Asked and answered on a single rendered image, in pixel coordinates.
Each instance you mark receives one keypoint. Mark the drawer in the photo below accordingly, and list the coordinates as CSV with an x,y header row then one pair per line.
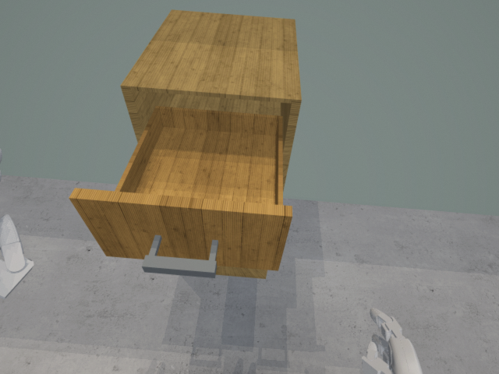
x,y
197,176

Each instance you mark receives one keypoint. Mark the left robot hand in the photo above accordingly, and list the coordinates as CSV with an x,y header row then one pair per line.
x,y
15,267

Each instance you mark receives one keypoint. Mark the cabinet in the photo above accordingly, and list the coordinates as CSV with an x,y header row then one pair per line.
x,y
219,62

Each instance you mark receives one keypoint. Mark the handle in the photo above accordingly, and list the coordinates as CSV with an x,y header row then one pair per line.
x,y
180,266

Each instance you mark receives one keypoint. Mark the right robot hand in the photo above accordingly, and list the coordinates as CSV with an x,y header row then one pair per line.
x,y
399,355

